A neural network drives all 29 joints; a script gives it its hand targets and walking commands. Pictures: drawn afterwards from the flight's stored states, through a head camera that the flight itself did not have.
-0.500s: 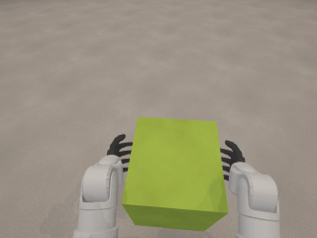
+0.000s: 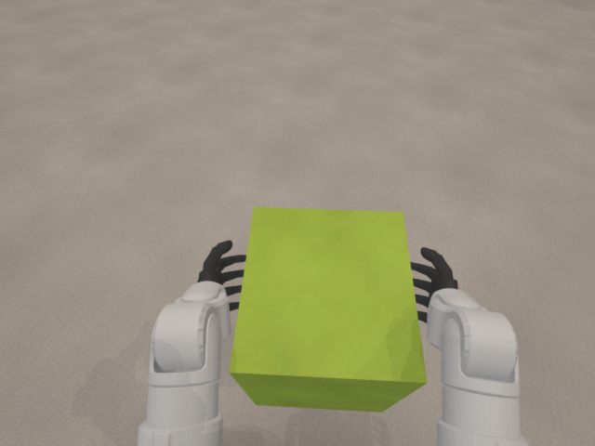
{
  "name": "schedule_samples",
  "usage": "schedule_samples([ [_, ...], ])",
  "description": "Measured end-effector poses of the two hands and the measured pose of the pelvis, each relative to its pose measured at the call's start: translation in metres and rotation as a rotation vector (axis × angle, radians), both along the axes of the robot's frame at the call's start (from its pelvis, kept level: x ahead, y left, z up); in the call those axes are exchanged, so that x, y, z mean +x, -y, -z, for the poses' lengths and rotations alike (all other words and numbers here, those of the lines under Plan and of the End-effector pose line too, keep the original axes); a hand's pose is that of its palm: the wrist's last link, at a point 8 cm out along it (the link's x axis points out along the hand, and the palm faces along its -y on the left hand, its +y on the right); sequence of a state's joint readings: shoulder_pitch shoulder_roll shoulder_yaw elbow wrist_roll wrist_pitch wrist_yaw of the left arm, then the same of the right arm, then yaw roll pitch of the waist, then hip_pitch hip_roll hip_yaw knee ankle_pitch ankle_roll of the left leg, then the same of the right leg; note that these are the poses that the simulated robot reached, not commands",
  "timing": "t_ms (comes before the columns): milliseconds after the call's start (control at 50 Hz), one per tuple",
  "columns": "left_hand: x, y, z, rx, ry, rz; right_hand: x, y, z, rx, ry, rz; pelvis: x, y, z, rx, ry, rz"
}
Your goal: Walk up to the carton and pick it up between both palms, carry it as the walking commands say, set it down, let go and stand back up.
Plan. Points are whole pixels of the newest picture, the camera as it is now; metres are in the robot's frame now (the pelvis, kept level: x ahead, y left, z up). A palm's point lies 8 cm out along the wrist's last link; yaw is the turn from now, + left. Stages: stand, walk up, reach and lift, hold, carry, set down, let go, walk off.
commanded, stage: carry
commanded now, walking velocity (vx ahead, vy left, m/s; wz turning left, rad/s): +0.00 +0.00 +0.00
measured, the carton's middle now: (322, 317) +0.30 -0.01 +0.01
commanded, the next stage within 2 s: hold in 1.90 s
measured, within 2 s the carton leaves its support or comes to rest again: neither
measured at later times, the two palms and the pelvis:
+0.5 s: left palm (231, 298) +0.28 +0.12 +0.08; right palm (455, 308) +0.28 -0.17 +0.08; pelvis +0.00 -0.02 +0.00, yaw +0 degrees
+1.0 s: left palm (254, 275) +0.32 +0.09 +0.08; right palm (464, 292) +0.31 -0.19 +0.07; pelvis +0.03 -0.04 +0.00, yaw +0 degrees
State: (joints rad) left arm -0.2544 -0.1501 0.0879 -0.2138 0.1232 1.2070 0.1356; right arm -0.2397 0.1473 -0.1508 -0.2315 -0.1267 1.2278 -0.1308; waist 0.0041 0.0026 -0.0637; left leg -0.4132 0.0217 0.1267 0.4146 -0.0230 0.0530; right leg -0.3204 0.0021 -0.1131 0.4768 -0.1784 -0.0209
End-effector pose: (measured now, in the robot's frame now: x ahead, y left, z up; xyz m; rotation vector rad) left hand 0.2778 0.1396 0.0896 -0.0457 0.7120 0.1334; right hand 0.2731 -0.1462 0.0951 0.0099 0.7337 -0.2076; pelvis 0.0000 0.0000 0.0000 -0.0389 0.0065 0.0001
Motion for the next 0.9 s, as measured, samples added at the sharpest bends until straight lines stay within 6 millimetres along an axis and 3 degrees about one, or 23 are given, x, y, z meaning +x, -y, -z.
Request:
schedule_samples([
  [120,-0.004,0.003,-0.004,0.038,-0.028,0.01,-0.003,0.003,0.001,0.017,-0.029,-0.002,0.0,0.001,-0.01,-0.002,-0.016,-0.01],
  [220,-0.005,0.003,-0.007,0.028,0.04,-0.015,-0.001,0.003,-0.001,0.012,0.039,-0.023,-0.002,0.007,0.001,-0.003,0.004,-0.01],
  [280,-0.009,0.005,-0.006,0.025,-0.012,-0.02,-0.002,0.004,-0.003,-0.006,-0.017,-0.037,0.001,0.012,-0.009,0.004,-0.018,-0.009],
  [360,-0.005,0.011,0.001,0.016,0.02,-0.025,0.002,0.01,0.004,-0.009,0.013,-0.033,-0.003,0.017,0.002,0.003,0.006,-0.011],
  [440,-0.007,0.017,0.003,0.017,-0.024,-0.007,-0.002,0.017,0.006,-0.015,-0.034,-0.031,0.002,0.021,-0.006,0.006,-0.017,-0.01],
  [520,0.002,0.024,0.005,0.024,0.014,-0.007,0.002,0.023,0.011,-0.006,0.002,-0.014,-0.001,0.025,0.003,0.007,0.001,-0.012],
  [600,0.002,0.029,0.004,0.036,-0.028,-0.002,0.005,0.028,0.013,-0.001,-0.044,-0.024,0.006,0.03,-0.009,0.015,-0.026,-0.013],
  [680,0.014,0.035,0.004,0.033,0.022,-0.007,0.014,0.033,0.013,-0.003,0.005,-0.01,0.006,0.034,0.001,0.021,-0.014,0.002],
  [900,0.034,0.049,0.01,0.04,0.001,0.028,0.024,0.047,0.022,-0.015,-0.029,0.008,0.025,0.041,0.0,0.028,-0.023,0.001],
])
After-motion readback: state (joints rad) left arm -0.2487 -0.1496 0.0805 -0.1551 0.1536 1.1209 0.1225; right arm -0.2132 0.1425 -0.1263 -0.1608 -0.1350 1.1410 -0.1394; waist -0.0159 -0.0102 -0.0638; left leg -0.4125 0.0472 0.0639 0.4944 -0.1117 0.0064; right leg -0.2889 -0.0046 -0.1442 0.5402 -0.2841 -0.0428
